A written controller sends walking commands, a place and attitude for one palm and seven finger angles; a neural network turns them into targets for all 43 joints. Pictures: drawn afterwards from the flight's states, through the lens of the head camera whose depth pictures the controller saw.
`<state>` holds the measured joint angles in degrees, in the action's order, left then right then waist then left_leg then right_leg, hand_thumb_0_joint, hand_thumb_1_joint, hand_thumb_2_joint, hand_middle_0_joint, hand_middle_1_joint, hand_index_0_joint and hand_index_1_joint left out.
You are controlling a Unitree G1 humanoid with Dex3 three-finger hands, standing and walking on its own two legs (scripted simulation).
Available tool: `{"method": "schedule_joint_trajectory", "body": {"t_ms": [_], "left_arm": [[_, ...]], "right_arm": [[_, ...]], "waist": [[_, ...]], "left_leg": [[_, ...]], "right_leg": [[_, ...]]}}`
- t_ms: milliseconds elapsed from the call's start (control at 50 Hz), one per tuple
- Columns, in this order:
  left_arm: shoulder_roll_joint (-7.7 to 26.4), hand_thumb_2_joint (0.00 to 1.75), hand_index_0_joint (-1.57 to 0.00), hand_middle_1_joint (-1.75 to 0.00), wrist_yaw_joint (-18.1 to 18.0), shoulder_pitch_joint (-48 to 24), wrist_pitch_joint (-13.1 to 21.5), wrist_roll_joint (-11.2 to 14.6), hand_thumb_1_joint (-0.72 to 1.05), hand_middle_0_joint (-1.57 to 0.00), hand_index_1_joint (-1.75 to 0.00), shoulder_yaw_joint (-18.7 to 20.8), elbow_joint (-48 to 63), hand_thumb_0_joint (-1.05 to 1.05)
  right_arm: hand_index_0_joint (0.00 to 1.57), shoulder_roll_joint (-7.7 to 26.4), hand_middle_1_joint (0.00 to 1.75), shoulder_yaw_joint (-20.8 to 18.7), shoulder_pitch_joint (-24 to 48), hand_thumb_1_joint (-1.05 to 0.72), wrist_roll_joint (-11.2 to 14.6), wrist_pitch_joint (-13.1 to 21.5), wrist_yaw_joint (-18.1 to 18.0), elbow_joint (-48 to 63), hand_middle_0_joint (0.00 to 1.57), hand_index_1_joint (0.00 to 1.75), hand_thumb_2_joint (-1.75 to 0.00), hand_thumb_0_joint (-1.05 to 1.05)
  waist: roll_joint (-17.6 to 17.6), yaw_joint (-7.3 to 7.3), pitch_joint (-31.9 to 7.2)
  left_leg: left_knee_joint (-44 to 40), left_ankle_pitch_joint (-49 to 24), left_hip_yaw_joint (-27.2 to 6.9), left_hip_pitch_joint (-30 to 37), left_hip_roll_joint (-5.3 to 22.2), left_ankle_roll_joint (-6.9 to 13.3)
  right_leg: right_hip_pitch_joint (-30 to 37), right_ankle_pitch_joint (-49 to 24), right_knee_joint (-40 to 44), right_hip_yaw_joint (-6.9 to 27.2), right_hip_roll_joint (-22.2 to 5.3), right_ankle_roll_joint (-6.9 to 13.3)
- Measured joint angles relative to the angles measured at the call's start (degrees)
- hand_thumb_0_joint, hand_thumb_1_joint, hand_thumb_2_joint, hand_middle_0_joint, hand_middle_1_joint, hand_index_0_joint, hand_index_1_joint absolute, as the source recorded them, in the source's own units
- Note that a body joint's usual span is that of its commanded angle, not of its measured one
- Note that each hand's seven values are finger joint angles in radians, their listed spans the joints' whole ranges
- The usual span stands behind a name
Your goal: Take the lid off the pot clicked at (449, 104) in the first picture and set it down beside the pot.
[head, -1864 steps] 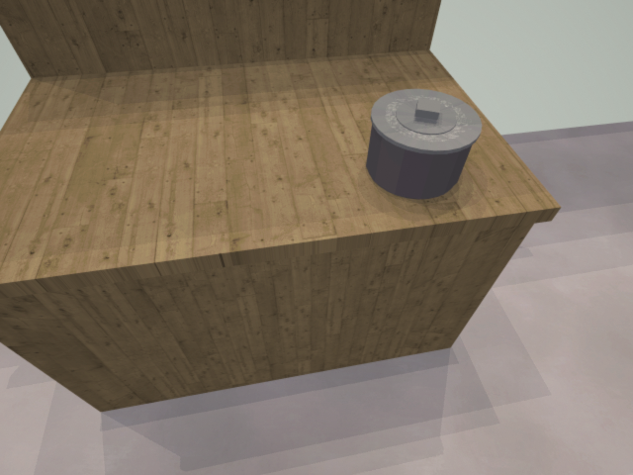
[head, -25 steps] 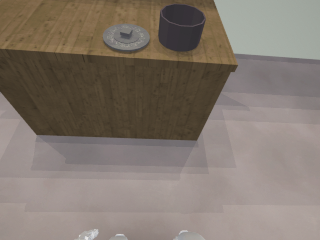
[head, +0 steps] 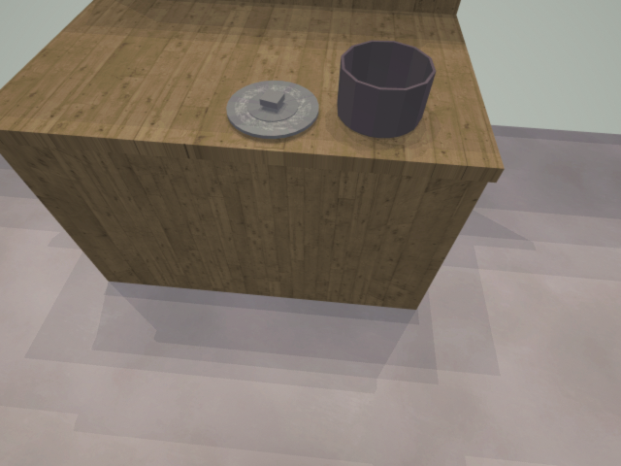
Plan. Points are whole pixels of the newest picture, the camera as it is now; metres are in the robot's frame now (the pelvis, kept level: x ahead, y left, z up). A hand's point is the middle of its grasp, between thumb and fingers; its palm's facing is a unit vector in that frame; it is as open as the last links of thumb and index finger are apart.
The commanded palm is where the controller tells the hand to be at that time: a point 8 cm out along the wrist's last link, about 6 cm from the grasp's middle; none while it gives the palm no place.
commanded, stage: stop stepping back and stand still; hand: left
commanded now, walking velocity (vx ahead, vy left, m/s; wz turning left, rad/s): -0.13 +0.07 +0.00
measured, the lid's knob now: (272, 99) +0.82 +0.13 -0.02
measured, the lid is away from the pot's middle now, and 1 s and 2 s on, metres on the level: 0.24 0.24 0.24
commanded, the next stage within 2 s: let the arm hang, fingers relaxed in 0.18 s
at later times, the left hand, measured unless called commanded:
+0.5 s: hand out of the picture +0.08 +0.20 -0.18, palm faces -0.02 -0.97 -0.24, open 7.4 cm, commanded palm none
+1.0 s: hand out of the picture -0.02 +0.18 -0.18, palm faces +0.01 -0.98 -0.20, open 7.3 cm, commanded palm none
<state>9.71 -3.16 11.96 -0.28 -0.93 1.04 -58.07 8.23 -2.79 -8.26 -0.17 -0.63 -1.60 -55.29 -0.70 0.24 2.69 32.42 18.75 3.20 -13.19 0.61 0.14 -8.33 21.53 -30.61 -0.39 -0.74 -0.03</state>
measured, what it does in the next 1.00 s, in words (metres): stands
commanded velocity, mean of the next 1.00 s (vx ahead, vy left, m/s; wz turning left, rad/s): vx -0.01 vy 0.00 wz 0.00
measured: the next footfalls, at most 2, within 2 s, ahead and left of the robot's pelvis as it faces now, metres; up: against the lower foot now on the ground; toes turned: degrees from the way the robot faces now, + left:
none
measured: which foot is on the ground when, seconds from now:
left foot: down 0.00-1.00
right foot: down 0.00-1.00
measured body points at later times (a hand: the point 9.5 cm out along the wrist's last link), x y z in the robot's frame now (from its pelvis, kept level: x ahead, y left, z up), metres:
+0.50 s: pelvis +0.01 +0.01 +0.00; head +0.06 +0.02 +0.44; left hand +0.08 +0.25 -0.16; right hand +0.00 -0.22 -0.16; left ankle -0.06 +0.11 -0.73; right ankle -0.10 -0.11 -0.73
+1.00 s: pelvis -0.03 +0.01 +0.00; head -0.01 +0.01 +0.45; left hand -0.02 +0.23 -0.16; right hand -0.05 -0.20 -0.16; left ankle -0.06 +0.11 -0.74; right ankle -0.10 -0.11 -0.74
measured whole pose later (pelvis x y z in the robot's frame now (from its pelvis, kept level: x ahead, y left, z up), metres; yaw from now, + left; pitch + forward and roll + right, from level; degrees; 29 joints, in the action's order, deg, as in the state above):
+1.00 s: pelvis -0.03 +0.01 +0.00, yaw -1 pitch -1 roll +0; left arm 8.5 -2.9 15.9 -0.7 -0.7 1.1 -62.7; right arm 6.1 -2.0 -18.1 -0.6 -0.5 -1.8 -63.4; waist -0.6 1.3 2.5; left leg 27.7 18.3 5.4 -8.4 0.7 1.3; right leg -3.5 20.5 -25.1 -1.9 -1.5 -0.7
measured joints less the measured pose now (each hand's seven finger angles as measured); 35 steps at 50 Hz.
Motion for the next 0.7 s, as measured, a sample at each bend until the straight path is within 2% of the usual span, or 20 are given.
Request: {"method": "schedule_joint_trajectory", "body": {"t_ms": [80,160,240,380,440,560,700], "left_arm": [[0.6,0.90,-0.20,-0.30,0.0,-1.0,-0.5,-0.1,0.92,-0.20,-0.30,-0.1,1.2,0.00],[1.5,0.90,-0.20,-0.30,-0.1,-1.6,-0.8,-0.2,0.91,-0.20,-0.30,0.1,2.4,0.00],[2.2,0.90,-0.20,-0.30,-0.2,-2.3,-0.8,-0.1,0.91,-0.20,-0.30,0.7,2.7,0.00],[2.1,0.90,-0.20,-0.30,0.1,-1.4,-1.2,0.2,0.90,-0.20,-0.30,0.7,2.2,0.00],[2.1,0.90,-0.20,-0.30,0.1,-1.2,-0.9,0.2,0.90,-0.20,-0.30,0.7,1.6,0.00],[0.7,0.90,-0.20,-0.30,0.1,-0.4,-0.9,0.5,0.90,-0.20,-0.30,0.6,0.0,0.00],[0.3,0.90,-0.20,-0.30,0.0,0.4,-1.0,0.5,0.92,-0.20,-0.30,0.8,-1.5,0.00]], "right_arm": [[0.20,0.3,0.30,-0.2,0.5,-0.93,-0.1,-0.5,0.2,0.5,0.21,0.30,-0.89,0.00],[0.20,0.9,0.30,-0.4,-0.3,-0.92,-0.3,-0.8,0.2,0.7,0.21,0.30,-0.89,0.00],[0.20,1.1,0.30,-0.5,-1.4,-0.91,-0.3,-1.0,0.0,0.4,0.20,0.30,-0.89,0.00],[0.20,1.3,0.30,-0.2,-6.2,-0.91,-0.5,-0.9,-0.2,-1.7,0.20,0.30,-0.89,0.00],[0.20,0.7,0.30,0.2,-7.5,-0.91,-0.5,-0.9,-0.3,-3.3,0.20,0.30,-0.89,0.00],[0.20,-0.3,0.30,0.5,-9.5,-0.91,-0.3,-0.6,-0.5,-5.2,0.20,0.30,-0.89,0.01],[0.20,-1.9,0.30,0.9,-10.5,-0.91,-0.5,-0.2,-0.6,-6.8,0.20,0.30,-0.89,0.01]], "waist": [[-0.1,-0.02,-0.6],[-0.2,-0.06,-1.4],[-0.5,0.40,-0.5],[0.2,1.33,-0.4],[-0.6,1.27,-0.3],[-0.4,2.19,0.4],[-1.1,1.80,0.0]], "left_leg": [[-1.2,-0.9,0.4,0.5,0.1,0.1],[-2.2,1.5,0.7,0.6,0.1,0.1],[-0.9,3.2,1.0,-0.1,0.0,0.2],[-2.5,2.9,1.1,2.3,0.4,0.6],[-2.7,3.6,1.9,2.4,-0.1,0.6],[-1.9,2.9,1.9,3.3,0.1,0.9],[-2.7,2.8,2.5,4.3,-0.2,1.1]], "right_leg": [[0.0,-1.2,-0.1,-0.6,-0.1,0.1],[0.0,1.0,1.0,-0.6,-0.2,0.1],[-0.3,2.9,0.3,-0.6,-0.4,0.0],[1.3,0.9,0.9,-1.5,-0.2,-0.1],[2.5,2.6,3.3,-0.9,-0.7,-0.3],[3.2,1.4,2.5,-1.3,-0.6,-0.3],[4.4,2.0,4.0,-1.1,-1.0,-0.9]]}}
